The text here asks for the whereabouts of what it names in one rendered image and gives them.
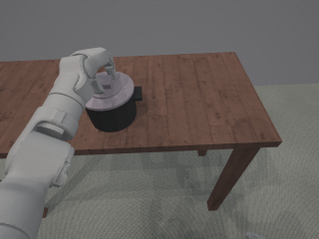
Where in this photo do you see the robot left forearm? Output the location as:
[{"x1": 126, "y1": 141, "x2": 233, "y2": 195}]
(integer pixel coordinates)
[{"x1": 4, "y1": 52, "x2": 98, "y2": 175}]

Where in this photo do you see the robot left upper arm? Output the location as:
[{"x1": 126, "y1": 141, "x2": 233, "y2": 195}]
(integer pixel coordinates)
[{"x1": 0, "y1": 130, "x2": 75, "y2": 239}]

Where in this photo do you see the knob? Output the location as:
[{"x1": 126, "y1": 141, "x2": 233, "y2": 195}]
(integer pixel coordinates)
[{"x1": 98, "y1": 75, "x2": 113, "y2": 90}]

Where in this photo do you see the table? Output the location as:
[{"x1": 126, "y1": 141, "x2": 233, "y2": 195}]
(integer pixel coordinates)
[{"x1": 0, "y1": 52, "x2": 282, "y2": 218}]

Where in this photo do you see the lid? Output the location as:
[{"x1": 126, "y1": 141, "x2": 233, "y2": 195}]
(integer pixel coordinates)
[{"x1": 86, "y1": 72, "x2": 135, "y2": 112}]

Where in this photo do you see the left robot hand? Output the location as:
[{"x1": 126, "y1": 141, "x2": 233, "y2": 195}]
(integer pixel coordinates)
[{"x1": 72, "y1": 47, "x2": 117, "y2": 95}]

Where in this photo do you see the pot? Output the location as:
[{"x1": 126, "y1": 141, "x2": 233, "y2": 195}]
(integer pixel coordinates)
[{"x1": 85, "y1": 86, "x2": 143, "y2": 132}]

